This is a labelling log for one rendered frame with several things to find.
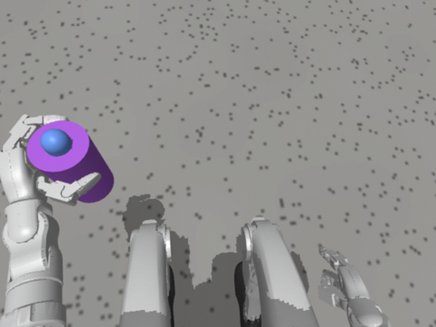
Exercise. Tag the right robot arm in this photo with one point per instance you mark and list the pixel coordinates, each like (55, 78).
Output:
(363, 312)

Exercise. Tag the right robot foot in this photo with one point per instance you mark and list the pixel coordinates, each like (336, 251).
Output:
(240, 294)

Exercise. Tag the left robot arm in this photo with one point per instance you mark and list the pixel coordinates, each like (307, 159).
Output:
(35, 276)

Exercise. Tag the right robot hand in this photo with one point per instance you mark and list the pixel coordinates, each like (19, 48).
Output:
(339, 289)

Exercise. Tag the left robot hand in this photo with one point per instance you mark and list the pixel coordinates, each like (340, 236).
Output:
(21, 180)

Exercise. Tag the bottle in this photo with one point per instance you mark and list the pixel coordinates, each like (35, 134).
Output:
(63, 151)

